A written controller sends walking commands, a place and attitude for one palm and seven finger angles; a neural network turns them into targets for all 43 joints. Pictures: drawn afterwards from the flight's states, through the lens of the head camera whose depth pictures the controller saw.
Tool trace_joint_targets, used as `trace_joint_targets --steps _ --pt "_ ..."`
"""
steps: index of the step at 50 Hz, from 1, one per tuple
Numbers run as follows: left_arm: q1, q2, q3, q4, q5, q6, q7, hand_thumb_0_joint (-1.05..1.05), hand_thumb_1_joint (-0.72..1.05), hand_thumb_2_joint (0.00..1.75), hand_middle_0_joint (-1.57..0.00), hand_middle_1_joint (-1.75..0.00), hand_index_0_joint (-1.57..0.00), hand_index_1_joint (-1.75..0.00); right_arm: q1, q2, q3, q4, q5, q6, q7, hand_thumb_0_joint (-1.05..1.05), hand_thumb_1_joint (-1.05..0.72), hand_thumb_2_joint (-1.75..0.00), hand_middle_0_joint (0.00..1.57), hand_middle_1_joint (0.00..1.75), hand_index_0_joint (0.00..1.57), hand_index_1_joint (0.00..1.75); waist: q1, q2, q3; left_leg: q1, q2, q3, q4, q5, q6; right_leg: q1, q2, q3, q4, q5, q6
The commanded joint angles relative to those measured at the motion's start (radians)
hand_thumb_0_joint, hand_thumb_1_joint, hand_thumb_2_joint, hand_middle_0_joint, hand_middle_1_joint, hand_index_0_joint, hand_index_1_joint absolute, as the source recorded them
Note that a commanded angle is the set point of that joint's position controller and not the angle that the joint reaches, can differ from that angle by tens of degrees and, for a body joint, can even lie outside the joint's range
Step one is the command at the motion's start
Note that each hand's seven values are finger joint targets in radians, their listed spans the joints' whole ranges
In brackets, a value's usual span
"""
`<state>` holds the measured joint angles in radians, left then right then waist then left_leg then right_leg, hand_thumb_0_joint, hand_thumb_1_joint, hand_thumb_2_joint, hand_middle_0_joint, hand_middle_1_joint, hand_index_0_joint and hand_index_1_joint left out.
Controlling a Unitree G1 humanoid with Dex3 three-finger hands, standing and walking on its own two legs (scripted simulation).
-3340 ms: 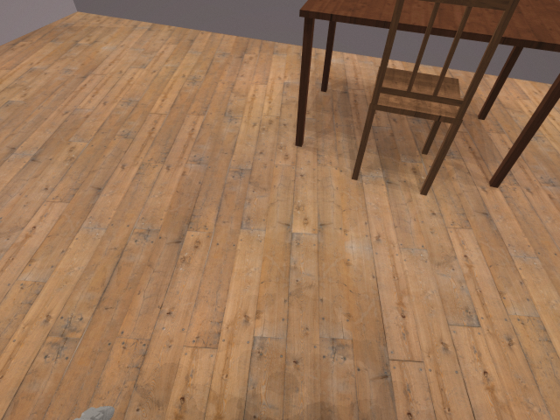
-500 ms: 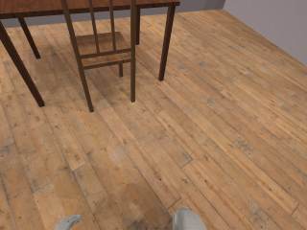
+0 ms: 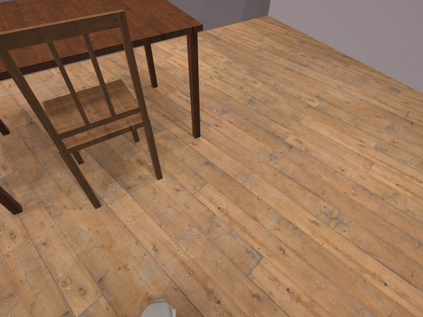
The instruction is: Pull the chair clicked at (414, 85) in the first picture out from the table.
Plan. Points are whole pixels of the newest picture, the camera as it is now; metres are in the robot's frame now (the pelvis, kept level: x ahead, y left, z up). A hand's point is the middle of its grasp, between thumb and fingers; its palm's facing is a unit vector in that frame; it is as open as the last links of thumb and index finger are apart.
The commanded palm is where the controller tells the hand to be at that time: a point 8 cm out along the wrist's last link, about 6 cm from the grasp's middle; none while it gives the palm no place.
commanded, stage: walk to a spot facing it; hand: left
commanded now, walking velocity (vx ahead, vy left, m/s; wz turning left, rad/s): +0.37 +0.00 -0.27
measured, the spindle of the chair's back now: (70, 87) +0.83 +0.56 -0.06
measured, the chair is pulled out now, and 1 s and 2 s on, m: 0.00 0.00 0.00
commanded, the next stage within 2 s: turn to face it in 0.56 s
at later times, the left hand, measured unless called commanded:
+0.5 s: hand (147, 242) +0.32 +0.19 -0.17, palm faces -0.19 -0.97 -0.17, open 7.3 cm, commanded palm none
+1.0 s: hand (205, 188) +0.49 +0.05 -0.15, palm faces -0.20 -0.96 -0.22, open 7.1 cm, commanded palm none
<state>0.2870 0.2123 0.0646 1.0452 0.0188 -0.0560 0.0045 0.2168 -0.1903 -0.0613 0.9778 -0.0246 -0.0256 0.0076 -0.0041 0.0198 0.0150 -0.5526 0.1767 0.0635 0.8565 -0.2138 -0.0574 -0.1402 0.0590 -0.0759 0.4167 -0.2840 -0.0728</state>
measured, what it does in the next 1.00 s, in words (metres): walks ahead: left foot, then right foot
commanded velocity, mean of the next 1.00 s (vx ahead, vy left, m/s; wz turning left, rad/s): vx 0.19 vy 0.00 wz -0.12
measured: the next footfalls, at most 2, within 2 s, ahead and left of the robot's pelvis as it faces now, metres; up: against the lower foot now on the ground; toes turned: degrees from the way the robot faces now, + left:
left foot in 0.12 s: +0.18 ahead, +0.16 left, +0.00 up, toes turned +8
right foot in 0.62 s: +0.38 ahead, -0.16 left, +0.00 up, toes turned -27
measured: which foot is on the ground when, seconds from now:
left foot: up 0.00-0.10, down 0.12-0.62, up 0.64-1.00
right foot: down 0.00-0.14, up 0.16-0.60, down 0.62-1.00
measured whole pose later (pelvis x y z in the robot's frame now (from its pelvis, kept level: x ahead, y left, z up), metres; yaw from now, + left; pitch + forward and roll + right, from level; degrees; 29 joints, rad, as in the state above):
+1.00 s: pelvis +0.34 -0.10 +0.00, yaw -14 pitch -1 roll +0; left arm 0.16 0.15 0.04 0.98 0.01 -0.04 0.03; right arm 0.24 -0.17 -0.04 1.02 -0.01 0.04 -0.01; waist -0.02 0.03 0.00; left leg -0.51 0.11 0.06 1.00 -0.31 -0.06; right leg -0.19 0.02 -0.25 0.42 -0.23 -0.12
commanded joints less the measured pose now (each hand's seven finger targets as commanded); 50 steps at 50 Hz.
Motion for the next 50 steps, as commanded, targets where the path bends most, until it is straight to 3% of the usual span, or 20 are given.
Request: trace_joint_targets --steps 1,3,5,6,7,8,11,14,19,25,28,29,30,31,32,33,35,38,41,50 --pt "0.07 0.116 0.014 -0.034 0.004 -0.015 -0.003 0.0 0.9 0.9 -0.2 -0.3 -0.2 -0.3 -0.048 -0.024 0.006 -0.065 -0.003 -0.029 0.016 0.0 -0.9 -0.9 0.2 0.3 0.2 0.3 0.035 -0.163 0.066 0.088 -0.052 0.045 -0.17 0.004 0.011 -0.06 -0.254 0.218 -0.152 0.176 -0.102" --pt "0.091 0.124 0.016 -0.027 0.003 -0.012 -0.002 0.0 0.9 0.9 -0.2 -0.3 -0.2 -0.3 -0.058 -0.041 0.003 -0.07 -0.002 -0.038 0.014 0.0 -0.9 -0.9 0.2 0.3 0.2 0.3 0.034 -0.112 0.05 0.151 -0.076 0.071 -0.263 -0.013 0.018 -0.013 -0.259 0.233 -0.097 0.25 -0.093" --pt "0.064 0.123 0.018 -0.033 -0.005 -0.009 -0.001 0.0 0.9 0.9 -0.2 -0.3 -0.2 -0.3 0.095 -0.095 -0.01 -0.019 -0.007 -0.05 -0.001 0.0 -0.9 -0.9 0.2 0.3 0.2 0.3 -0.05 -0.034 -0.022 0.442 -0.086 0.068 -0.394 0.041 0.035 -0.098 -0.198 0.177 0.132 0.363 -0.048" --pt "0.089 0.075 0.014 -0.048 -0.014 -0.008 -0.008 0.0 0.9 0.9 -0.2 -0.3 -0.2 -0.3 0.232 -0.201 -0.034 0.015 -0.02 -0.058 -0.013 0.0 -0.9 -0.9 0.2 0.3 0.2 0.3 -0.094 0.15 -0.141 0.7 0.117 -0.177 -0.439 0.054 0.104 -0.281 -0.105 0.101 0.4 0.206 0.005" --pt "0.077 0.044 0.002 -0.07 -0.016 -0.017 -0.016 0.0 0.9 0.9 -0.2 -0.3 -0.2 -0.3 0.333 -0.285 -0.051 0.034 -0.018 -0.053 -0.016 0.0 -0.9 -0.9 0.2 0.3 0.2 0.3 -0.116 0.328 -0.196 0.818 0.348 -0.425 -0.543 0.107 0.2 -0.467 -0.029 0.018 0.699 -0.269 0.039" --pt "0.019 0.079 0.007 -0.088 -0.005 -0.014 -0.012 0.0 0.9 0.9 -0.2 -0.3 -0.2 -0.3 0.322 -0.26 -0.038 0.026 -0.01 -0.042 -0.019 0.0 -0.9 -0.9 0.2 0.3 0.2 0.3 -0.121 0.206 -0.131 0.733 0.365 -0.442 -0.573 0.041 0.223 -0.504 -0.083 0.088 0.808 -0.274 0.029" --pt "-0.021 0.049 0.022 -0.067 0.005 0.011 -0.027 0.0 0.9 0.9 -0.2 -0.3 -0.2 -0.3 0.146 -0.116 -0.002 0.001 -0.008 -0.054 -0.027 0.0 -0.9 -0.9 0.2 0.3 0.2 0.3 -0.042 0.097 0.055 0.477 0.255 -0.162 -0.621 0.101 0.145 -0.512 -0.165 0.095 0.876 -0.067 0.051" --pt "0.031 0.001 0.021 -0.061 0.01 0.048 -0.034 0.0 0.9 0.9 -0.2 -0.3 -0.2 -0.3 0.125 -0.085 0.003 0.004 -0.001 -0.065 -0.032 0.0 -0.9 -0.9 0.2 0.3 0.2 0.3 0.011 0.099 0.054 0.397 0.194 0.014 -0.635 0.15 0.12 -0.47 -0.172 0.072 0.85 0.026 0.071" --pt "-0.056 -0.015 0.028 -0.115 0.015 0.072 -0.049 0.0 0.9 0.9 -0.2 -0.3 -0.2 -0.3 0.152 -0.079 -0.008 0.015 0.002 -0.065 -0.033 0.0 -0.9 -0.9 0.2 0.3 0.2 0.3 0.01 0.128 0.097 0.459 0.183 0.132 -0.675 0.139 0.143 -0.589 -0.204 0.033 0.7 0.127 0.1" --pt "-0.208 -0.017 0.018 -0.178 0.01 0.059 -0.055 0.0 0.9 0.9 -0.2 -0.3 -0.2 -0.3 0.203 -0.118 -0.025 0.031 -0.007 -0.048 -0.025 0.0 -0.9 -0.9 0.2 0.3 0.2 0.3 -0.039 0.127 0.131 0.539 0.198 0.228 -0.603 0.28 0.14 -0.49 -0.163 -0.061 0.328 0.107 0.074" --pt "-0.11 0.029 0.027 -0.161 0.008 0.044 -0.051 0.0 0.9 0.9 -0.2 -0.3 -0.2 -0.3 0.181 -0.167 -0.041 0.015 -0.005 -0.04 -0.02 0.0 -0.9 -0.9 0.2 0.3 0.2 0.3 0.016 0.101 0.034 0.562 0.207 0.273 -0.386 0.589 0.117 -0.285 -0.09 -0.108 0.255 0.039 0.027" --pt "0.01 0.052 0.039 -0.129 0.011 0.036 -0.048 0.0 0.9 0.9 -0.2 -0.3 -0.2 -0.3 0.147 -0.183 -0.042 0.0 -0.002 -0.038 -0.019 0.0 -0.9 -0.9 0.2 0.3 0.2 0.3 0.082 0.075 -0.032 0.517 0.187 0.299 -0.217 0.646 0.094 -0.115 -0.055 -0.13 0.211 0.067 0.012" --pt "0.165 0.131 0.06 -0.09 0.013 0.021 -0.042 0.0 0.9 0.9 -0.2 -0.3 -0.2 -0.3 0.129 -0.178 -0.038 -0.018 0.006 -0.035 -0.01 0.0 -0.9 -0.9 0.2 0.3 0.2 0.3 0.163 -0.032 -0.135 0.382 0.138 0.309 0.053 0.494 0.047 0.137 -0.091 -0.061 0.136 0.132 -0.011" --pt "0.223 0.266 0.087 -0.079 0.011 0.007 -0.029 0.0 0.9 0.9 -0.2 -0.3 -0.2 -0.3 0.186 -0.094 -0.019 -0.05 0.018 -0.035 -0.001 0.0 -0.9 -0.9 0.2 0.3 0.2 0.3 0.158 -0.324 -0.261 0.033 -0.037 0.249 0.375 -0.292 -0.008 0.401 -0.378 0.416 0.05 0.259 -0.114" --pt "0.235 0.321 0.095 -0.075 -0.017 0.019 -0.015 0.0 0.9 0.9 -0.2 -0.3 -0.2 -0.3 0.116 -0.093 -0.013 -0.084 0.023 -0.027 -0.011 0.0 -0.9 -0.9 0.2 0.3 0.2 0.3 0.151 -0.332 -0.296 -0.074 -0.081 0.08 0.554 -0.422 -0.002 0.392 -0.48 0.634 -0.075 0.361 -0.171" --pt "0.154 0.283 0.089 -0.099 -0.017 0.025 -0.002 0.0 0.9 0.9 -0.2 -0.3 -0.2 -0.3 0.101 -0.104 -0.019 -0.075 0.027 -0.019 -0.016 0.0 -0.9 -0.9 0.2 0.3 0.2 0.3 0.116 -0.207 -0.223 -0.061 -0.033 -0.003 0.596 -0.318 0.013 0.275 -0.477 0.568 -0.11 0.269 -0.167" --pt "-0.013 0.171 0.043 -0.138 -0.012 0.018 0.006 0.0 0.9 0.9 -0.2 -0.3 -0.2 -0.3 0.105 -0.082 -0.006 -0.03 0.011 -0.013 -0.019 0.0 -0.9 -0.9 0.2 0.3 0.2 0.3 0.044 -0.082 -0.119 -0.005 0.002 -0.044 0.531 -0.163 0.017 0.051 -0.407 0.375 -0.111 0.333 -0.119" --pt "-0.084 0.096 0.009 -0.117 -0.004 -0.007 0.018 0.0 0.9 0.9 -0.2 -0.3 -0.2 -0.3 0.229 -0.034 0.01 0.045 0.002 0.02 -0.023 0.0 -0.9 -0.9 0.2 0.3 0.2 0.3 -0.045 -0.085 -0.105 0.115 -0.011 -0.047 0.381 -0.093 0.015 -0.091 -0.329 0.123 -0.099 0.584 -0.065" --pt "-0.084 0.059 -0.013 -0.101 -0.005 -0.006 0.018 0.0 0.9 0.9 -0.2 -0.3 -0.2 -0.3 0.234 -0.017 0.018 0.064 0.003 0.045 -0.025 0.0 -0.9 -0.9 0.2 0.3 0.2 0.3 -0.052 -0.094 -0.089 0.132 -0.035 -0.052 0.266 -0.069 0.007 -0.119 -0.31 0.042 -0.126 0.555 -0.05" --pt "-0.036 0.077 0.004 -0.094 -0.001 0.027 0.031 0.0 0.9 0.9 -0.2 -0.3 -0.2 -0.3 0.02 -0.035 0.003 -0.016 0.003 0.066 -0.01 0.0 -0.9 -0.9 0.2 0.3 0.2 0.3 0.013 -0.079 0.036 0.002 -0.046 -0.01 0.119 -0.149 -0.005 -0.012 -0.414 0.035 -0.157 0.38 -0.092"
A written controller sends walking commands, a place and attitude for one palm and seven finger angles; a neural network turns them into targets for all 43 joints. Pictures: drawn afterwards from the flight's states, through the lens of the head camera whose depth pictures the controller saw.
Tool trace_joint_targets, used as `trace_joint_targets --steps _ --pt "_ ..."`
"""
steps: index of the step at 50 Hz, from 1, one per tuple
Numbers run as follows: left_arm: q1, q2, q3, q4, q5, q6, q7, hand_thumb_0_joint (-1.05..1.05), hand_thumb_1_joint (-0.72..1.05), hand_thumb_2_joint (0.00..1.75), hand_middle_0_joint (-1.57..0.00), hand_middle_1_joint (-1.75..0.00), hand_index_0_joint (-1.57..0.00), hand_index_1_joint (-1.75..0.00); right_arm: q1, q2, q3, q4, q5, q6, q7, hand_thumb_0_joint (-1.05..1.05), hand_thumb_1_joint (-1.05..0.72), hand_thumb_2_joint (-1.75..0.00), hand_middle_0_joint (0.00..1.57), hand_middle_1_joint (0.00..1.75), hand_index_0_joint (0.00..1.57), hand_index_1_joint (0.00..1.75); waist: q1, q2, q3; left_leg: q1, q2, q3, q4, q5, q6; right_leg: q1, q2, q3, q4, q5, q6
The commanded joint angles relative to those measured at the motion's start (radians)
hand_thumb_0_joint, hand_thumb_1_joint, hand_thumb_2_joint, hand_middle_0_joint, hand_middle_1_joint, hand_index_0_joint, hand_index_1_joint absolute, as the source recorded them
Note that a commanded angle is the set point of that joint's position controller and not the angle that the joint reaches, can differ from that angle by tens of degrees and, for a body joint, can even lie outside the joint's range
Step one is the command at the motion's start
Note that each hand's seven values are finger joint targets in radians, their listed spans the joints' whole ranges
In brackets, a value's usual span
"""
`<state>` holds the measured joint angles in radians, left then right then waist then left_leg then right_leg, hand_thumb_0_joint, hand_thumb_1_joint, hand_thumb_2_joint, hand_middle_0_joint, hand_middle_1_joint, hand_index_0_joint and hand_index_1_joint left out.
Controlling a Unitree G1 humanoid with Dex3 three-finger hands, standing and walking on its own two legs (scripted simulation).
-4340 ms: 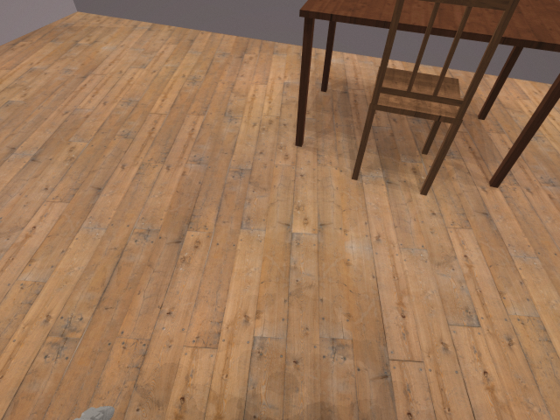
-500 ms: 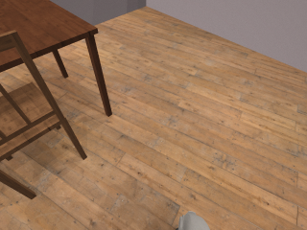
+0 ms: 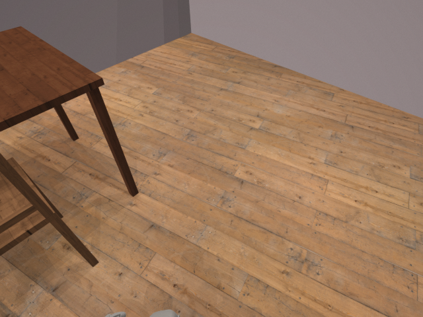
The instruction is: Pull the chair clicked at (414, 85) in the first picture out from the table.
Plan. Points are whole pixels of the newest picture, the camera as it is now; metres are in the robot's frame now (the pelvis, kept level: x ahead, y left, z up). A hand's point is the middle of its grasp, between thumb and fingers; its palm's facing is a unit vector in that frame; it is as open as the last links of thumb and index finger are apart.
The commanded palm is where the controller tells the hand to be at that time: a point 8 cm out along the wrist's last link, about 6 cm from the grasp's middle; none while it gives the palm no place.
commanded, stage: turn to face it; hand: left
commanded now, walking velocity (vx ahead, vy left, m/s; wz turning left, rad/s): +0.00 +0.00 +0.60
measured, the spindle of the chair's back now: out of the picture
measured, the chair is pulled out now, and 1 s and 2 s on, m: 0.00 0.00 0.00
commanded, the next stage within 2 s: take the last steps up to it in 1.40 s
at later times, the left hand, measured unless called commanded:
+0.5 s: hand out of the picture +0.04 +0.26 -0.16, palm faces +0.34 -0.90 -0.27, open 7.3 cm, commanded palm none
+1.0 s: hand out of the picture -0.06 +0.19 -0.17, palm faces +0.60 -0.76 -0.24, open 7.3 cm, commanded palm none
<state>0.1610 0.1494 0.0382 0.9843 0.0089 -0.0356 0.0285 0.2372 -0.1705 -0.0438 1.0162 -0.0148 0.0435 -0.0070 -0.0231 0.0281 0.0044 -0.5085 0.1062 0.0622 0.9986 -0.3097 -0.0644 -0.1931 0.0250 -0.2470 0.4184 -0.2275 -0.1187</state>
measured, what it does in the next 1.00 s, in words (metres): steps on the spot, turning left: left foot, then right foot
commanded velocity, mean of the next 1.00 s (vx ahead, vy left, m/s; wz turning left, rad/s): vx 0.00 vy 0.00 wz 0.58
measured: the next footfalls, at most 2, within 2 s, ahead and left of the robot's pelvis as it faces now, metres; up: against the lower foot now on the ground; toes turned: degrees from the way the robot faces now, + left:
left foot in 0.26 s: +0.05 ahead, +0.15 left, +0.00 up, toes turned +18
right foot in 0.62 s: +0.13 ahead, -0.11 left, +0.00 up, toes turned +18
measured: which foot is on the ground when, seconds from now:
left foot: up 0.00-0.24, down 0.26-0.62, up 0.64-1.00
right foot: down 0.00-0.26, up 0.28-0.60, down 0.62-1.00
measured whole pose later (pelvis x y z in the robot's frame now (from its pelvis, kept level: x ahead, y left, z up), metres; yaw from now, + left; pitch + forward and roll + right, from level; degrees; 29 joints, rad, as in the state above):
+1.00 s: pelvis +0.02 +0.00 -0.01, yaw +37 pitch +0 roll +0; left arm 0.24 0.21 0.04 0.90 0.03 0.02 0.02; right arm 0.15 -0.27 -0.07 0.91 -0.01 0.08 0.04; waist 0.02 -0.02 0.09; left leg -0.36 0.05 0.09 0.78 -0.42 -0.06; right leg -0.23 -0.19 -0.28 0.57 -0.30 0.04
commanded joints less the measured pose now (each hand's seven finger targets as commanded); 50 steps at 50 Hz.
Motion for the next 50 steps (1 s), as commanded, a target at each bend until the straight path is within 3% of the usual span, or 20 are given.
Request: trace_joint_targets --steps 1,7,9,11,12,13,14,16,19,27,29,30,31,32,33,36,38,45,48,50 --pt "0.103 0.144 0.031 -0.032 0.009 0.009 0.008 0.0 0.9 0.9 -0.2 -0.3 -0.2 -0.3 -0.019 -0.058 -0.013 -0.063 -0.007 -0.003 0.007 0.0 -0.9 -0.9 0.2 0.3 0.2 0.3 0.041 -0.099 0.043 -0.046 0.018 0.0 -0.042 -0.061 0.003 0.065 -0.382 0.2 -0.147 0.348 -0.045" --pt "0.138 0.189 0.049 -0.038 0.015 0.021 0.012 0.0 0.9 0.9 -0.2 -0.3 -0.2 -0.3 -0.076 -0.059 -0.011 -0.109 -0.004 -0.009 0.018 0.0 -0.9 -0.9 0.2 0.3 0.2 0.3 0.062 -0.127 -0.022 0.036 -0.004 0.05 -0.226 -0.101 0.027 0.163 -0.407 0.145 -0.023 0.527 -0.031" --pt "0.128 0.207 0.053 -0.042 0.014 0.024 0.009 0.0 0.9 0.9 -0.2 -0.3 -0.2 -0.3 -0.049 -0.072 -0.015 -0.117 -0.003 -0.01 0.019 0.0 -0.9 -0.9 0.2 0.3 0.2 0.3 0.044 -0.125 -0.051 0.111 -0.017 0.072 -0.326 -0.064 0.039 0.159 -0.404 0.103 0.056 0.559 -0.004" --pt "0.111 0.213 0.056 -0.054 0.004 0.027 0.002 0.0 0.9 0.9 -0.2 -0.3 -0.2 -0.3 0.044 -0.113 -0.03 -0.103 -0.008 -0.015 0.017 0.0 -0.9 -0.9 0.2 0.3 0.2 0.3 -0.011 -0.083 -0.11 0.299 -0.029 0.06 -0.48 0.127 0.063 0.081 -0.36 0.036 0.229 0.515 0.063" --pt "0.107 0.186 0.057 -0.077 -0.004 0.03 -0.003 0.0 0.9 0.9 -0.2 -0.3 -0.2 -0.3 0.104 -0.193 -0.051 -0.098 -0.015 -0.024 0.012 0.0 -0.9 -0.9 0.2 0.3 0.2 0.3 -0.043 0.1 -0.155 0.467 0.129 -0.159 -0.563 0.42 0.151 -0.114 -0.273 -0.002 0.409 0.261 0.134" --pt "0.029 0.135 0.034 -0.137 -0.008 0.031 -0.008 0.0 0.9 0.9 -0.2 -0.3 -0.2 -0.3 0.155 -0.284 -0.068 -0.095 -0.01 -0.028 0.006 0.0 -0.9 -0.9 0.2 0.3 0.2 0.3 -0.074 0.318 -0.121 0.551 0.346 -0.448 -0.629 0.832 0.301 -0.371 -0.138 0.033 0.629 -0.41 0.201" --pt "-0.022 0.16 0.038 -0.163 0.005 0.044 -0.003 0.0 0.9 0.9 -0.2 -0.3 -0.2 -0.3 0.161 -0.283 -0.066 -0.077 -0.007 -0.023 0.001 0.0 -0.9 -0.9 0.2 0.3 0.2 0.3 -0.068 0.17 -0.106 0.51 0.369 -0.413 -0.62 0.779 0.341 -0.396 -0.138 0.168 0.713 -0.461 0.194" --pt "-0.024 0.145 0.049 -0.141 0.006 0.053 -0.007 0.0 0.9 0.9 -0.2 -0.3 -0.2 -0.3 0.036 -0.248 -0.058 -0.106 -0.008 -0.031 -0.01 0.0 -0.9 -0.9 0.2 0.3 0.2 0.3 -0.022 0.134 -0.043 0.413 0.264 -0.34 -0.631 0.587 0.287 -0.413 -0.153 0.208 0.732 -0.328 0.194" --pt "0.031 0.147 0.051 -0.115 0.001 0.057 -0.015 0.0 0.9 0.9 -0.2 -0.3 -0.2 -0.3 -0.043 -0.235 -0.05 -0.136 -0.009 -0.038 -0.009 0.0 -0.9 -0.9 0.2 0.3 0.2 0.3 0.012 0.079 -0.056 0.375 0.167 -0.235 -0.617 0.595 0.235 -0.34 -0.127 0.215 0.673 -0.225 0.206" --pt "0.029 0.15 0.046 -0.148 -0.004 0.062 -0.007 0.0 0.9 0.9 -0.2 -0.3 -0.2 -0.3 -0.075 -0.271 -0.072 -0.159 -0.013 -0.014 0.006 0.0 -0.9 -0.9 0.2 0.3 0.2 0.3 0.01 0.149 -0.032 0.257 0.11 -0.319 -0.61 0.386 0.217 -0.147 -0.061 0.19 0.325 -0.19 0.209" --pt "0.096 0.168 0.05 -0.141 -0.006 0.05 -0.005 0.0 0.9 0.9 -0.2 -0.3 -0.2 -0.3 -0.112 -0.269 -0.078 -0.177 -0.007 -0.01 0.009 0.0 -0.9 -0.9 0.2 0.3 0.2 0.3 0.05 0.141 -0.054 0.191 0.078 -0.317 -0.538 0.362 0.181 -0.008 -0.054 0.184 0.136 -0.065 0.207" --pt "0.132 0.201 0.058 -0.133 -0.002 0.04 -0.001 0.0 0.9 0.9 -0.2 -0.3 -0.2 -0.3 -0.113 -0.241 -0.077 -0.184 -0.001 -0.01 0.013 0.0 -0.9 -0.9 0.2 0.3 0.2 0.3 0.069 0.056 -0.069 0.111 0.026 -0.288 -0.454 0.26 0.133 0.109 -0.1 0.22 -0.012 0.012 0.199" --pt "0.15 0.302 0.076 -0.137 0.017 0.026 0.007 0.0 0.9 0.9 -0.2 -0.3 -0.2 -0.3 -0.081 -0.162 -0.064 -0.202 0.008 -0.009 0.018 0.0 -0.9 -0.9 0.2 0.3 0.2 0.3 0.074 -0.233 -0.09 -0.062 -0.109 -0.127 -0.216 -0.036 0.044 0.234 -0.366 0.467 -0.149 0.034 0.127" --pt "0.139 0.361 0.078 -0.156 0.015 0.031 0.009 0.0 0.9 0.9 -0.2 -0.3 -0.2 -0.3 -0.109 -0.155 -0.062 -0.23 -0.001 -0.008 0.016 0.0 -0.9 -0.9 0.2 0.3 0.2 0.3 0.082 -0.368 -0.069 -0.11 -0.14 -0.092 0.01 -0.306 0.018 0.12 -0.545 0.619 -0.164 0.156 0.024" --pt "0.105 0.336 0.073 -0.172 0.014 0.035 0.011 0.0 0.9 0.9 -0.2 -0.3 -0.2 -0.3 -0.116 -0.184 -0.072 -0.234 -0.003 0.001 0.019 0.0 -0.9 -0.9 0.2 0.3 0.2 0.3 0.068 -0.233 -0.043 -0.08 -0.102 -0.14 0.148 -0.276 0.029 0.016 -0.545 0.55 -0.157 0.114 -0.017" --pt "-0.028 0.241 0.046 -0.198 0.011 0.033 0.006 0.0 0.9 0.9 -0.2 -0.3 -0.2 -0.3 -0.079 -0.177 -0.073 -0.177 -0.013 0.018 0.036 0.0 -0.9 -0.9 0.2 0.3 0.2 0.3 0.002 -0.225 0.055 -0.091 -0.061 -0.095 0.273 -0.092 0.008 -0.056 -0.374 0.321 -0.13 0.062 0.046" --pt "-0.009 0.223 0.041 -0.193 0.014 0.028 0.008 0.0 0.9 0.9 -0.2 -0.3 -0.2 -0.3 -0.063 -0.162 -0.067 -0.167 -0.008 0.017 0.041 0.0 -0.9 -0.9 0.2 0.3 0.2 0.3 0.002 -0.232 0.038 -0.086 -0.059 -0.065 0.222 -0.07 -0.006 0.002 -0.356 0.233 -0.101 0.184 0.049" --pt "0.114 0.283 0.054 -0.146 0.022 0.037 0.005 0.0 0.9 0.9 -0.2 -0.3 -0.2 -0.3 -0.172 -0.137 -0.041 -0.202 0.001 0.011 0.044 0.0 -0.9 -0.9 0.2 0.3 0.2 0.3 0.072 -0.235 -0.006 0.022 -0.06 0.032 -0.113 -0.131 -0.011 0.105 -0.407 0.156 -0.04 0.357 0.013" --pt "0.11 0.296 0.062 -0.137 0.024 0.043 0.003 0.0 0.9 0.9 -0.2 -0.3 -0.2 -0.3 -0.143 -0.138 -0.036 -0.201 0.006 0.0 0.04 0.0 -0.9 -0.9 0.2 0.3 0.2 0.3 0.067 -0.255 -0.039 0.123 -0.07 0.059 -0.267 -0.129 0.01 0.104 -0.423 0.136 0.023 0.392 0.021" --pt "0.097 0.292 0.065 -0.132 0.014 0.049 -0.002 0.0 0.9 0.9 -0.2 -0.3 -0.2 -0.3 -0.073 -0.163 -0.04 -0.185 0.002 -0.009 0.036 0.0 -0.9 -0.9 0.2 0.3 0.2 0.3 0.026 -0.211 -0.07 0.264 -0.075 0.068 -0.458 0.03 0.025 0.047 -0.393 0.076 0.125 0.339 0.08"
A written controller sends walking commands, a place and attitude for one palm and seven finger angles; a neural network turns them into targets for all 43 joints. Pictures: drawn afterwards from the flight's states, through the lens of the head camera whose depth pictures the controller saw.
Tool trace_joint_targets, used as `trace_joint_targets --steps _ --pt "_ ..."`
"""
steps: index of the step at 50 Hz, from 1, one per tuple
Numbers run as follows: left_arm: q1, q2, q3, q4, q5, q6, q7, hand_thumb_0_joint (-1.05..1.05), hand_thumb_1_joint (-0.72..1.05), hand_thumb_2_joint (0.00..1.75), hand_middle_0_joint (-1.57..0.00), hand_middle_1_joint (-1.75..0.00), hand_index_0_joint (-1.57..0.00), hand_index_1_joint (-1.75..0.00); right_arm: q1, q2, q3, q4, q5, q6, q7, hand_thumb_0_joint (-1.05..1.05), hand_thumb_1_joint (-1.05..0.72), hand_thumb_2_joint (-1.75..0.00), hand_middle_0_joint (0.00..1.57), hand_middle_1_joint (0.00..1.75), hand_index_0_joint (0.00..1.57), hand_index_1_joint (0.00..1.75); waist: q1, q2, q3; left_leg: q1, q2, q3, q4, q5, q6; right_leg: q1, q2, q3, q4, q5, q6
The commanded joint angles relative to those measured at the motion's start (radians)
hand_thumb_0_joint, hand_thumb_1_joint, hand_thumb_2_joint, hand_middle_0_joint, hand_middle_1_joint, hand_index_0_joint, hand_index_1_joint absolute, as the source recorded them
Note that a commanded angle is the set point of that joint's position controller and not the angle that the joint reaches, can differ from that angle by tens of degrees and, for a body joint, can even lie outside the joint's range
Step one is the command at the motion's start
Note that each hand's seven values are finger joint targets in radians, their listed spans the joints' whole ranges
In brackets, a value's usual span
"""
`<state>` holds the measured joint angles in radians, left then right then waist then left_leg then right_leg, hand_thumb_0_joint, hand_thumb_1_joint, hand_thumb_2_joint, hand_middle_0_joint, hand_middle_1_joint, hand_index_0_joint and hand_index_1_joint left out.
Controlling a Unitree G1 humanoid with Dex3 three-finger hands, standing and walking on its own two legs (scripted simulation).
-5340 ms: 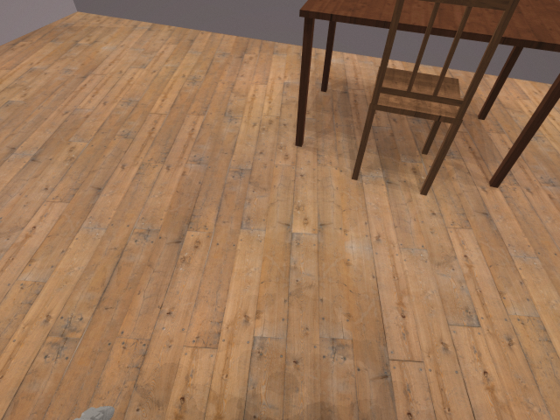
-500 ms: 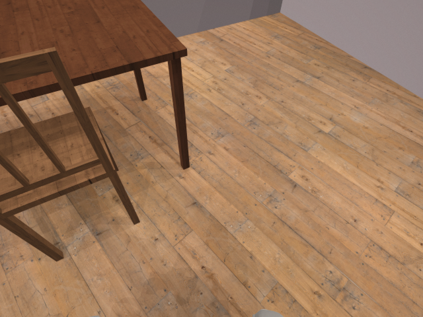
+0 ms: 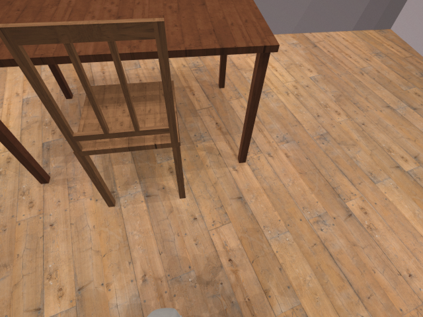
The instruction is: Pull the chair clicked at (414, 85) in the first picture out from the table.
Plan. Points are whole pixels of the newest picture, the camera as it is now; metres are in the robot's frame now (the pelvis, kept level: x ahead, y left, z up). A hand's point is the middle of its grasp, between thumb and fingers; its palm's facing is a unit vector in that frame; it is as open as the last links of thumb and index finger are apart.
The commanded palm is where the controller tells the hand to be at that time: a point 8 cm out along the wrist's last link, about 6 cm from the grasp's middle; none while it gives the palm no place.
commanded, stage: turn to face it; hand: left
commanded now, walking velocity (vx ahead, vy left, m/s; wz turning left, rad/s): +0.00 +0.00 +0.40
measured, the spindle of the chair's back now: (90, 94) +0.69 +0.43 -0.05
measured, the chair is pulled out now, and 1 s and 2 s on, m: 0.00 0.00 0.00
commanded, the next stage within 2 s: take the last steps up to it in 0.40 s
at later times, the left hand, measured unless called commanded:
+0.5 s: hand out of the picture +0.05 +0.25 -0.15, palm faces +0.18 -0.96 -0.23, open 7.3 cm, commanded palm none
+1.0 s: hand out of the picture -0.09 +0.16 -0.14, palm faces +0.38 -0.90 -0.21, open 7.3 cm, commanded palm none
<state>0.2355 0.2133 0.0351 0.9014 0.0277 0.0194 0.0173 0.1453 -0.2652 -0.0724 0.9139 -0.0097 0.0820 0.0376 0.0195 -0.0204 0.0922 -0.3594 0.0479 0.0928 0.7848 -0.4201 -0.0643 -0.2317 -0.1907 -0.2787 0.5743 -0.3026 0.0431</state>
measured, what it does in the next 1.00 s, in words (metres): steps on the spot, turning left: left foot, then right foot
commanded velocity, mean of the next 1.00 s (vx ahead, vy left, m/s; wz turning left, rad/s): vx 0.16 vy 0.03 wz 0.19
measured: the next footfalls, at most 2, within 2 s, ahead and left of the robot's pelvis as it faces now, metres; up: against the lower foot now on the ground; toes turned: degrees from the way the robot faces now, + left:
left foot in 0.04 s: +0.04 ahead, +0.11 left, +0.00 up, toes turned +8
right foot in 0.64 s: +0.02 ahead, -0.09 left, +0.00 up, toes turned +8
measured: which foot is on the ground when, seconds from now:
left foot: up 0.00-0.02, down 0.04-0.64, up 0.66-1.00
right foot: down 0.00-0.04, up 0.06-0.62, down 0.64-1.00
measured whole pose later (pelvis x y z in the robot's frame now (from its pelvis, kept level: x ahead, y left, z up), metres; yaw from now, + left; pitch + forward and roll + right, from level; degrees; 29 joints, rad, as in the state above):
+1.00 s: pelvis +0.04 +0.04 +0.02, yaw +17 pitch +0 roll +1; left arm 0.48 0.11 0.02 1.11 0.02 -0.06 0.02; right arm 0.30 -0.24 -0.08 1.06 -0.03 0.05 0.04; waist 0.03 0.04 0.00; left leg -0.56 0.09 0.02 0.95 -0.16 -0.03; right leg 0.02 -0.06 -0.15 0.26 -0.28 0.01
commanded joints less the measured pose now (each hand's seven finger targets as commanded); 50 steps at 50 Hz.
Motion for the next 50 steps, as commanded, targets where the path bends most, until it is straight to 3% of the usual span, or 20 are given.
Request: trace_joint_targets --steps 1,2,3,4,5,7,10,14,25,29,30,31,32,33,35,36,39,42,47,50 --pt "0.019 0.204 0.064 -0.055 -0.014 0.0 0.005 0.0 0.9 0.9 -0.2 -0.3 -0.2 -0.3 0.078 -0.12 -0.025 -0.067 -0.005 -0.058 -0.009 0.0 -0.9 -0.9 0.2 0.3 0.2 0.3 -0.054 -0.025 -0.198 0.273 0.034 -0.038 -0.357 0.295 0.049 -0.027 -0.137 0.078 0.106 0.303 -0.03" --pt "0.004 0.136 0.051 -0.093 -0.022 0.003 -0.003 0.0 0.9 0.9 -0.2 -0.3 -0.2 -0.3 0.137 -0.24 -0.053 -0.065 -0.012 -0.068 -0.017 0.0 -0.9 -0.9 0.2 0.3 0.2 0.3 -0.09 0.297 -0.213 0.42 0.304 -0.413 -0.412 0.647 0.177 -0.313 0.012 0.051 0.336 -0.178 0.057" --pt "-0.083 0.119 0.03 -0.129 -0.012 0.012 0.004 0.0 0.9 0.9 -0.2 -0.3 -0.2 -0.3 0.21 -0.286 -0.06 -0.042 -0.004 -0.061 -0.027 0.0 -0.9 -0.9 0.2 0.3 0.2 0.3 -0.125 0.292 -0.208 0.382 0.398 -0.462 -0.423 0.84 0.275 -0.363 0.051 0.164 0.486 -0.39 0.054" --pt "-0.093 0.128 0.035 -0.122 -0.009 0.018 0.006 0.0 0.9 0.9 -0.2 -0.3 -0.2 -0.3 0.194 -0.258 -0.051 -0.031 -0.009 -0.062 -0.034 0.0 -0.9 -0.9 0.2 0.3 0.2 0.3 -0.109 0.219 -0.186 0.338 0.383 -0.405 -0.422 0.771 0.293 -0.364 0.035 0.221 0.551 -0.345 0.04" --pt "-0.097 0.119 0.039 -0.097 -0.009 0.02 0.008 0.0 0.9 0.9 -0.2 -0.3 -0.2 -0.3 0.142 -0.218 -0.042 -0.036 -0.01 -0.068 -0.045 0.0 -0.9 -0.9 0.2 0.3 0.2 0.3 -0.093 0.253 -0.166 0.31 0.316 -0.372 -0.428 0.739 0.27 -0.377 0.036 0.243 0.577 -0.28 0.042" --pt "-0.063 0.132 0.044 -0.055 -0.011 0.019 0.0 0.0 0.9 0.9 -0.2 -0.3 -0.2 -0.3 0.049 -0.162 -0.02 -0.06 -0.008 -0.07 -0.052 0.0 -0.9 -0.9 0.2 0.3 0.2 0.3 -0.05 0.203 -0.124 0.265 0.228 -0.275 -0.424 0.734 0.227 -0.352 0.051 0.262 0.606 -0.144 0.045" --pt "-0.007 0.128 0.044 -0.019 -0.013 0.02 -0.004 0.0 0.9 0.9 -0.2 -0.3 -0.2 -0.3 0.048 -0.138 -0.008 -0.058 -0.003 -0.079 -0.056 0.0 -0.9 -0.9 0.2 0.3 0.2 0.3 -0.028 0.153 -0.154 0.295 0.185 -0.225 -0.436 0.738 0.213 -0.319 0.071 0.259 0.59 -0.068 0.053" --pt "-0.032 0.122 0.04 -0.013 -0.013 0.025 0.002 0.0 0.9 0.9 -0.2 -0.3 -0.2 -0.3 0.087 -0.123 -0.004 -0.036 -0.004 -0.077 -0.057 0.0 -0.9 -0.9 0.2 0.3 0.2 0.3 -0.038 0.108 -0.124 0.28 0.187 -0.279 -0.478 0.635 0.231 -0.3 0.082 0.271 0.52 -0.051 0.056" --pt "-0.083 0.075 0.024 -0.025 -0.018 0.02 0.013 0.0 0.9 0.9 -0.2 -0.3 -0.2 -0.3 0.123 -0.11 -0.008 0.009 -0.018 -0.065 -0.058 0.0 -0.9 -0.9 0.2 0.3 0.2 0.3 -0.051 0.136 -0.108 0.215 0.188 -0.411 -0.501 0.431 0.26 -0.151 0.137 0.273 0.213 -0.146 0.018" --pt "0.012 0.062 0.021 0.012 -0.012 0.0 0.004 0.0 0.9 0.9 -0.2 -0.3 -0.2 -0.3 0.115 -0.092 -0.004 0.024 -0.016 -0.066 -0.051 0.0 -0.9 -0.9 0.2 0.3 0.2 0.3 -0.013 0.129 -0.112 0.076 0.132 -0.408 -0.514 0.022 0.223 0.06 0.174 0.24 -0.027 -0.071 -0.007" --pt "0.062 0.065 0.024 0.029 -0.01 -0.008 0.003 0.0 0.9 0.9 -0.2 -0.3 -0.2 -0.3 0.105 -0.08 -0.005 0.025 -0.012 -0.065 -0.049 0.0 -0.9 -0.9 0.2 0.3 0.2 0.3 0.01 0.104 -0.101 -0.025 0.096 -0.377 -0.486 -0.094 0.192 0.184 0.166 0.234 -0.151 -0.022 -0.014" --pt "0.115 0.107 0.034 0.045 0.001 -0.019 0.005 0.0 0.9 0.9 -0.2 -0.3 -0.2 -0.3 0.111 -0.041 0.0 0.025 -0.007 -0.066 -0.045 0.0 -0.9 -0.9 0.2 0.3 0.2 0.3 0.033 -0.024 -0.092 -0.163 0.014 -0.297 -0.33 -0.143 0.141 0.311 0.072 0.341 -0.274 -0.126 -0.044" --pt "0.16 0.195 0.053 0.042 0.015 -0.025 0.013 0.0 0.9 0.9 -0.2 -0.3 -0.2 -0.3 0.115 0.025 0.013 -0.006 0.003 -0.069 -0.043 0.0 -0.9 -0.9 0.2 0.3 0.2 0.3 0.049 -0.308 -0.059 -0.365 -0.123 -0.121 -0.03 -0.146 0.075 0.346 -0.192 0.712 -0.447 -0.422 -0.141" --pt "0.149 0.214 0.048 0.03 -0.006 -0.02 0.018 0.0 0.9 0.9 -0.2 -0.3 -0.2 -0.3 0.056 -0.049 -0.006 -0.022 -0.019 -0.064 -0.037 0.0 -0.9 -0.9 0.2 0.3 0.2 0.3 0.055 -0.22 0.038 -0.375 -0.072 -0.143 0.121 -0.116 0.072 0.154 -0.295 0.761 -0.524 -0.506 -0.184" --pt "0.066 0.154 0.044 0.021 -0.011 -0.044 0.018 0.0 0.9 0.9 -0.2 -0.3 -0.2 -0.3 0.085 -0.052 -0.018 0.009 -0.026 -0.057 -0.019 0.0 -0.9 -0.9 0.2 0.3 0.2 0.3 -0.004 -0.172 0.086 -0.32 -0.026 -0.157 0.24 0.032 0.076 0.014 -0.21 0.676 -0.542 -0.47 -0.159" --pt "0.052 0.117 0.031 0.025 -0.013 -0.056 0.013 0.0 0.9 0.9 -0.2 -0.3 -0.2 -0.3 0.116 -0.038 -0.019 0.036 -0.026 -0.056 -0.013 0.0 -0.9 -0.9 0.2 0.3 0.2 0.3 -0.026 -0.121 0.107 -0.296 -0.015 -0.143 0.278 0.109 0.07 -0.004 -0.157 0.57 -0.519 -0.359 -0.135" --pt "0.095 0.081 0.021 0.055 -0.015 -0.079 0.007 0.0 0.9 0.9 -0.2 -0.3 -0.2 -0.3 0.178 0.008 -0.014 0.069 -0.021 -0.058 -0.007 0.0 -0.9 -0.9 0.2 0.3 0.2 0.3 -0.042 -0.084 0.058 -0.289 -0.009 -0.108 0.321 0.228 0.046 0.068 -0.083 0.366 -0.475 -0.094 -0.106" --pt "0.197 0.056 0.01 0.101 -0.013 -0.089 0.005 0.0 0.9 0.9 -0.2 -0.3 -0.2 -0.3 0.131 0.008 -0.012 0.058 -0.019 -0.063 -0.007 0.0 -0.9 -0.9 0.2 0.3 0.2 0.3 -0.007 -0.124 0.046 -0.323 0.01 -0.099 0.3 0.277 0.033 0.136 -0.076 0.334 -0.469 -0.014 -0.104" --pt "0.289 0.051 0.01 0.163 -0.002 -0.103 0.01 0.0 0.9 0.9 -0.2 -0.3 -0.2 -0.3 0.022 0.016 -0.001 0.031 -0.018 -0.076 -0.002 0.0 -0.9 -0.9 0.2 0.3 0.2 0.3 0.023 -0.118 0.062 -0.387 0.051 -0.074 0.182 0.261 0.035 0.232 -0.118 0.336 -0.445 0.105 -0.151" --pt "0.305 0.068 0.013 0.188 0.005 -0.101 0.011 0.0 0.9 0.9 -0.2 -0.3 -0.2 -0.3 -0.047 0.039 0.012 0.01 -0.015 -0.088 0.006 0.0 -0.9 -0.9 0.2 0.3 0.2 0.3 0.035 -0.15 0.076 -0.312 0.048 -0.025 0.014 0.203 0.05 0.219 -0.124 0.292 -0.413 0.198 -0.161"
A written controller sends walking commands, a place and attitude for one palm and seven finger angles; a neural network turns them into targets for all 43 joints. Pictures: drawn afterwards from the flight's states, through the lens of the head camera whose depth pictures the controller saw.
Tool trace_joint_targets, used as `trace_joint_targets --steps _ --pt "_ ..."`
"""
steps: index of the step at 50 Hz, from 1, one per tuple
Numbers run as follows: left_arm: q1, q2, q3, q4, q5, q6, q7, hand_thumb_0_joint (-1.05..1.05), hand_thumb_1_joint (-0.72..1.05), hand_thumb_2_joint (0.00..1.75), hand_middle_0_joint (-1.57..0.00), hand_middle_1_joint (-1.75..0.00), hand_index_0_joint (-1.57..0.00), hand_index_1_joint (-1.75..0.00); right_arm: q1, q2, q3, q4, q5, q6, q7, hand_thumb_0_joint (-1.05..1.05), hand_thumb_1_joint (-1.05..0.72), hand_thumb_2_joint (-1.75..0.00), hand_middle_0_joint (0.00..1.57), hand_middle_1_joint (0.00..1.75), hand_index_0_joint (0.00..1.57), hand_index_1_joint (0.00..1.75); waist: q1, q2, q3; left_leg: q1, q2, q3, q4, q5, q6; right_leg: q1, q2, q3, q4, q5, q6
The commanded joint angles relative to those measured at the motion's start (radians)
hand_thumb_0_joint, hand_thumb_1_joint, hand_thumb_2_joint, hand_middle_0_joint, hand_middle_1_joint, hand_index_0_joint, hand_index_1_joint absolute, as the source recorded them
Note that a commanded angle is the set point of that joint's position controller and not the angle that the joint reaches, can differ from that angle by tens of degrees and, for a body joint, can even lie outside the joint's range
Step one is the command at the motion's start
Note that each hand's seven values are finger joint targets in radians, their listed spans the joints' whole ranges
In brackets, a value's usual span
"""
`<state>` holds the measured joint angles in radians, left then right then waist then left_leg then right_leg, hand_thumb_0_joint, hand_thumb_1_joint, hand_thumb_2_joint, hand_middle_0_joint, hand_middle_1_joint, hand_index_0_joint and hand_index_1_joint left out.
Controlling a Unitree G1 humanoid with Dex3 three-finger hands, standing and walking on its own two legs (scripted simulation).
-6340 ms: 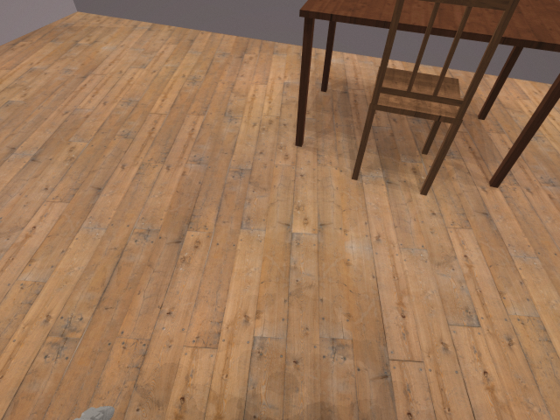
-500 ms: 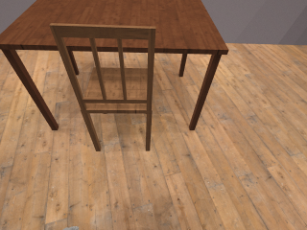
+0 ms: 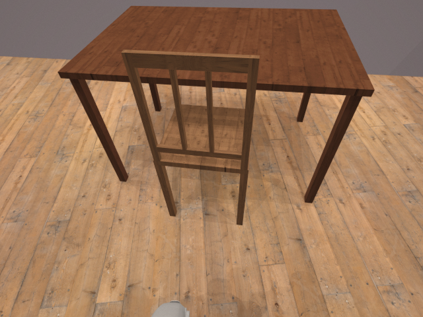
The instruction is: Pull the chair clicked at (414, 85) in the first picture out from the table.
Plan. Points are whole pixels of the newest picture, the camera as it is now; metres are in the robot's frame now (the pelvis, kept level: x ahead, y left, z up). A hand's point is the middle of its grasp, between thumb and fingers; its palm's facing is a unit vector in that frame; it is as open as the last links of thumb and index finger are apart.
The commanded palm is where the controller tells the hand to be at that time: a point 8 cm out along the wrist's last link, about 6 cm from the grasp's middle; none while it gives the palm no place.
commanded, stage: take the last steps up to it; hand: left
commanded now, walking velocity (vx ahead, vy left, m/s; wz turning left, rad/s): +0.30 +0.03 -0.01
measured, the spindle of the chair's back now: (179, 113) +0.74 +0.18 -0.06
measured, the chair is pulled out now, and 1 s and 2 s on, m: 0.00 0.00 0.00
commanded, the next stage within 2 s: come to a stop and stand still in 0.58 s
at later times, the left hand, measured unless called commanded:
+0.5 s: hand (123, 263) +0.27 +0.26 -0.17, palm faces +0.03 -0.98 -0.19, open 7.3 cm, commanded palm none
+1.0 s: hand (145, 236) +0.34 +0.22 -0.17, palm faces -0.01 -0.97 -0.24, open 7.3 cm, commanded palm none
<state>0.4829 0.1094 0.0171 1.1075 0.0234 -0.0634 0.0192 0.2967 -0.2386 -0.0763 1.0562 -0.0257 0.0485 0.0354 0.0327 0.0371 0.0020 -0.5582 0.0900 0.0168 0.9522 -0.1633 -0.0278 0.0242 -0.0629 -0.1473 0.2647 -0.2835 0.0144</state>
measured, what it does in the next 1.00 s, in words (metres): walks ahead: left foot, then right foot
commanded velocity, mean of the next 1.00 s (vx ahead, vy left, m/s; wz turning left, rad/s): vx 0.07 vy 0.01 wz -0.04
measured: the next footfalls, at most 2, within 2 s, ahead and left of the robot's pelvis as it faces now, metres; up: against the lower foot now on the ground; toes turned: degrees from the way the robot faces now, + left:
left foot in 0.14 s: +0.16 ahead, +0.17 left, +0.00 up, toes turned +7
right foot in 0.64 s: +0.35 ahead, -0.06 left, +0.00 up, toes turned -10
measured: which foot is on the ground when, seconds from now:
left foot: up 0.00-0.12, down 0.14-0.66, up 0.68-1.00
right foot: down 0.00-0.16, up 0.18-0.62, down 0.64-1.00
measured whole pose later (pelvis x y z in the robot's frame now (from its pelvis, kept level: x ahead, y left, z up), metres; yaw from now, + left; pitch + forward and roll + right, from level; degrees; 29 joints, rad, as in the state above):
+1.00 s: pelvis +0.28 +0.05 -0.01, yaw -4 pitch +0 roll +1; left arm 0.18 0.15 0.03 1.03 0.02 0.00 0.04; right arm 0.19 -0.18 -0.05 1.05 0.00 0.06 -0.02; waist 0.02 0.03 0.08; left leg -0.39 0.02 0.02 0.84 -0.44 -0.06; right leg -0.28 -0.02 -0.10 0.46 -0.18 -0.05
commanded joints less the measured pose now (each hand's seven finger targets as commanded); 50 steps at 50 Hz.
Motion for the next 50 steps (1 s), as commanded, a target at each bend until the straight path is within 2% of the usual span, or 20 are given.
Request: trace_joint_targets --steps 1,4,6,7,8,9,12,15,19,27,30,31,32,33,34,37,39,40,43,50 --pt "0.067 0.173 0.03 -0.01 0.01 -0.015 0.009 0.0 0.9 0.9 -0.2 -0.3 -0.2 -0.3 -0.218 0.024 0.021 -0.133 0.003 -0.059 0.009 0.0 -0.9 -0.9 0.2 0.3 0.2 0.3 0.029 -0.212 0.171 -0.058 -0.007 0.072 -0.205 -0.067 0.021 -0.058 -0.247 0.145 -0.085 0.232 -0.127" --pt "0.054 0.195 0.038 0.005 0.01 -0.004 0.009 0.0 0.9 0.9 -0.2 -0.3 -0.2 -0.3 -0.168 0.025 0.026 -0.114 0.007 -0.079 0.004 0.0 -0.9 -0.9 0.2 0.3 0.2 0.3 0.004 -0.226 0.119 0.153 -0.052 0.122 -0.342 -0.115 0.048 -0.095 -0.234 0.113 0.029 0.36 -0.115" --pt "0.037 0.18 0.038 0.012 -0.001 -0.002 0.005 0.0 0.9 0.9 -0.2 -0.3 -0.2 -0.3 0.072 -0.042 0.011 -0.035 -0.002 -0.097 -0.017 0.0 -0.9 -0.9 0.2 0.3 0.2 0.3 -0.104 -0.118 -0.031 0.525 -0.07 0.127 -0.493 -0.016 0.071 -0.185 -0.153 0.031 0.362 0.463 -0.067" --pt "0.079 0.128 0.03 -0.004 -0.014 -0.001 -0.002 0.0 0.9 0.9 -0.2 -0.3 -0.2 -0.3 0.204 -0.163 -0.017 -0.008 -0.012 -0.107 -0.033 0.0 -0.9 -0.9 0.2 0.3 0.2 0.3 -0.143 0.121 -0.177 0.791 0.179 -0.168 -0.491 0.067 0.141 -0.413 -0.05 -0.029 0.631 0.122 -0.018" --pt "0.029 0.096 0.017 -0.048 -0.015 0.003 -0.004 0.0 0.9 0.9 -0.2 -0.3 -0.2 -0.3 0.287 -0.233 -0.03 0.004 0.004 -0.101 -0.046 0.0 -0.9 -0.9 0.2 0.3 0.2 0.3 -0.16 0.23 -0.212 0.846 0.342 -0.413 -0.606 0.132 0.218 -0.592 0.021 0.034 0.88 -0.305 -0.01" --pt "-0.032 0.115 0.028 -0.06 -0.012 0.007 0.0 0.0 0.9 0.9 -0.2 -0.3 -0.2 -0.3 0.243 -0.222 -0.03 0.002 0.007 -0.091 -0.051 0.0 -0.9 -0.9 0.2 0.3 0.2 0.3 -0.15 0.121 -0.142 0.762 0.371 -0.403 -0.657 0.083 0.245 -0.639 -0.023 0.107 0.983 -0.295 -0.035" --pt "-0.103 0.092 0.04 -0.04 -0.002 0.019 -0.018 0.0 0.9 0.9 -0.2 -0.3 -0.2 -0.3 0.036 -0.056 0.015 -0.034 0.007 -0.113 -0.055 0.0 -0.9 -0.9 0.2 0.3 0.2 0.3 -0.069 0.071 0.075 0.424 0.24 -0.152 -0.713 0.132 0.176 -0.602 -0.093 0.135 0.989 -0.064 -0.026" --pt "-0.043 0.069 0.041 -0.029 0.001 0.04 -0.023 0.0 0.9 0.9 -0.2 -0.3 -0.2 -0.3 0.019 -0.008 0.031 -0.03 0.012 -0.133 -0.06 0.0 -0.9 -0.9 0.2 0.3 0.2 0.3 -0.014 0.089 0.065 0.37 0.187 -0.035 -0.744 0.247 0.17 -0.545 -0.079 0.12 0.913 0.005 -0.008" --pt "-0.122 0.077 0.046 -0.079 0.004 0.052 -0.028 0.0 0.9 0.9 -0.2 -0.3 -0.2 -0.3 0.027 -0.012 0.022 -0.043 0.01 -0.139 -0.061 0.0 -0.9 -0.9 0.2 0.3 0.2 0.3 -0.005 0.031 0.09 0.404 0.189 -0.01 -0.773 0.29 0.212 -0.604 -0.081 0.122 0.773 0.067 0.0" --pt "-0.331 0.101 0.037 -0.175 -0.001 0.046 -0.029 0.0 0.9 0.9 -0.2 -0.3 -0.2 -0.3 0.084 -0.056 0.014 -0.013 -0.006 -0.116 -0.062 0.0 -0.9 -0.9 0.2 0.3 0.2 0.3 -0.059 0.062 0.122 0.509 0.189 0.016 -0.669 0.442 0.19 -0.535 -0.021 0.058 0.424 0.05 -0.035" --pt "-0.206 0.124 0.042 -0.14 0.0 0.031 -0.025 0.0 0.9 0.9 -0.2 -0.3 -0.2 -0.3 0.073 -0.064 0.016 -0.004 0.0 -0.107 -0.061 0.0 -0.9 -0.9 0.2 0.3 0.2 0.3 0.003 0.02 0.047 0.478 0.152 0.059 -0.48 0.542 0.145 -0.293 0.044 0.013 0.293 0.121 -0.058" --pt "-0.11 0.162 0.051 -0.107 0.003 0.017 -0.021 0.0 0.9 0.9 -0.2 -0.3 -0.2 -0.3 0.074 -0.056 0.019 -0.001 0.007 -0.108 -0.058 0.0 -0.9 -0.9 0.2 0.3 0.2 0.3 0.046 -0.038 -0.021 0.413 0.104 0.085 -0.323 0.484 0.109 -0.118 0.03 0.045 0.23 0.227 -0.071" --pt "-0.007 0.242 0.071 -0.077 0.01 0.002 -0.012 0.0 0.9 0.9 -0.2 -0.3 -0.2 -0.3 0.095 -0.018 0.024 -0.015 0.018 -0.112 -0.052 0.0 -0.9 -0.9 0.2 0.3 0.2 0.3 0.072 -0.201 -0.131 0.221 0.001 0.147 -0.071 0.193 0.061 0.093 -0.168 0.306 0.229 0.47 -0.157" --pt "0.028 0.316 0.08 -0.078 -0.008 0.003 -0.009 0.0 0.9 0.9 -0.2 -0.3 -0.2 -0.3 0.132 0.005 0.027 -0.034 0.025 -0.104 -0.054 0.0 -0.9 -0.9 0.2 0.3 0.2 0.3 0.049 -0.319 -0.184 0.1 -0.095 0.114 0.199 -0.435 0.029 0.139 -0.379 0.565 0.111 0.671 -0.295" --pt "-0.03 0.289 0.076 -0.087 -0.016 0.008 -0.003 0.0 0.9 0.9 -0.2 -0.3 -0.2 -0.3 0.092 -0.016 0.024 -0.029 0.024 -0.095 -0.062 0.0 -0.9 -0.9 0.2 0.3 0.2 0.3 0.053 -0.213 -0.158 0.087 -0.058 0.002 0.272 -0.456 0.044 0.062 -0.361 0.525 0.067 0.572 -0.327" --pt "-0.241 0.186 0.04 -0.13 -0.013 0.015 0.013 0.0 0.9 0.9 -0.2 -0.3 -0.2 -0.3 0.065 0.036 0.038 0.0 0.018 -0.068 -0.062 0.0 -0.9 -0.9 0.2 0.3 0.2 0.3 -0.035 -0.062 -0.037 0.159 -0.002 -0.03 0.184 -0.313 0.011 -0.206 -0.263 0.308 0.058 0.68 -0.244" --pt "-0.297 0.172 0.028 -0.133 -0.007 0.022 0.02 0.0 0.9 0.9 -0.2 -0.3 -0.2 -0.3 0.109 0.074 0.048 0.029 0.023 -0.04 -0.064 0.0 -0.9 -0.9 0.2 0.3 0.2 0.3 -0.073 -0.069 -0.037 0.256 -0.009 -0.014 0.029 -0.282 -0.005 -0.301 -0.219 0.202 0.057 0.724 -0.204" --pt "-0.293 0.178 0.025 -0.131 -0.005 0.025 0.02 0.0 0.9 0.9 -0.2 -0.3 -0.2 -0.3 0.118 0.078 0.048 0.032 0.028 -0.03 -0.064 0.0 -0.9 -0.9 0.2 0.3 0.2 0.3 -0.071 -0.087 -0.041 0.271 -0.023 0.0 -0.024 -0.264 -0.01 -0.303 -0.206 0.181 0.057 0.715 -0.195" --pt "-0.245 0.196 0.036 -0.112 -0.005 0.04 0.022 0.0 0.9 0.9 -0.2 -0.3 -0.2 -0.3 0.075 0.057 0.034 0.018 0.028 -0.011 -0.062 0.0 -0.9 -0.9 0.2 0.3 0.2 0.3 -0.034 -0.143 -0.064 0.243 -0.048 0.011 -0.086 -0.25 -0.02 -0.236 -0.217 0.209 0.07 0.672 -0.205" --pt "-0.23 0.236 0.063 -0.117 0.004 0.068 0.029 0.0 0.9 0.9 -0.2 -0.3 -0.2 -0.3 -0.039 0.013 0.011 -0.045 0.022 0.001 -0.059 0.0 -0.9 -0.9 0.2 0.3 0.2 0.3 -0.003 -0.205 -0.042 0.182 -0.065 -0.014 -0.096 -0.292 -0.028 -0.186 -0.259 0.27 0.102 0.707 -0.231"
